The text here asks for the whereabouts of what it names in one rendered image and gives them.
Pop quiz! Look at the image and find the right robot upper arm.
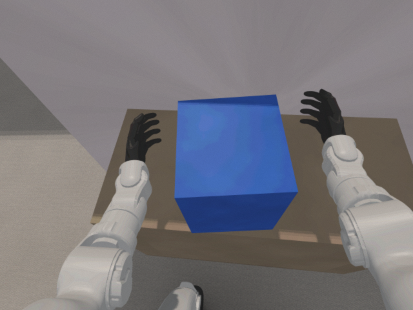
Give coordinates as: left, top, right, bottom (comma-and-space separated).
339, 200, 413, 310

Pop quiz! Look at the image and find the robot right forearm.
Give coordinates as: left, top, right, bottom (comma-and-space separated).
322, 135, 413, 217

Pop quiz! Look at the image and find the pedestal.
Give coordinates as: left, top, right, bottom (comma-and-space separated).
90, 108, 413, 274

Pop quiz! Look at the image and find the right robot hand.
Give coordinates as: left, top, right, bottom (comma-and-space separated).
300, 89, 346, 144

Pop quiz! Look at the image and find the left robot thigh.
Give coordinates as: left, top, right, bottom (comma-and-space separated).
158, 287, 201, 310

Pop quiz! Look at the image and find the left robot upper arm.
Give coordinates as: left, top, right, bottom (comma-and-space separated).
23, 246, 132, 310

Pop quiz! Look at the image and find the left robot hand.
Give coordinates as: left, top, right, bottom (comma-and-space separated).
125, 113, 161, 163

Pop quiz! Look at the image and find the robot left forearm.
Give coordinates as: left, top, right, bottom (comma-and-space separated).
57, 160, 152, 294

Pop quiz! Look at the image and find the left robot shin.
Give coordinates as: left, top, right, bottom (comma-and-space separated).
180, 282, 197, 292

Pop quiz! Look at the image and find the carton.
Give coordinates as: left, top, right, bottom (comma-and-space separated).
174, 94, 298, 233

